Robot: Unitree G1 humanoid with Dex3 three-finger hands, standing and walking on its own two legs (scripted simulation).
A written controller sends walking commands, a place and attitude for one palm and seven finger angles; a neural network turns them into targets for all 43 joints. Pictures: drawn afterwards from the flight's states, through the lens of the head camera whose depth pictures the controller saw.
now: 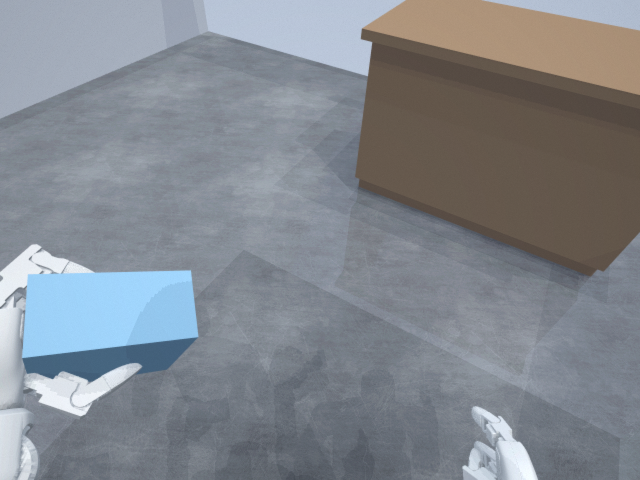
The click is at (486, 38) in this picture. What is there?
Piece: table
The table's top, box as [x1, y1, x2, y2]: [361, 0, 639, 108]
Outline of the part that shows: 362,28 362,39 639,108 639,30 482,0 405,0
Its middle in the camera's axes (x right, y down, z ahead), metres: +0.81 -0.70 +1.39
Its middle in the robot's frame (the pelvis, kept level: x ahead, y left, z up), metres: +1.55 -0.72 -0.02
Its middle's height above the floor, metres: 0.75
